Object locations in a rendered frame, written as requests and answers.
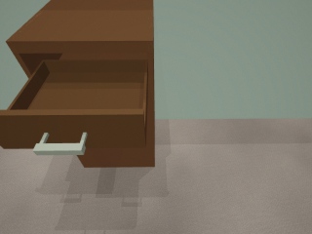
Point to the handle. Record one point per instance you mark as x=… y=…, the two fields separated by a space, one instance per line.
x=42 y=148

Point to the cabinet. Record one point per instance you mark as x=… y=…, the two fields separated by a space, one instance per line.
x=94 y=29

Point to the drawer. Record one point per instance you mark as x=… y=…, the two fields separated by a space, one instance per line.
x=105 y=98

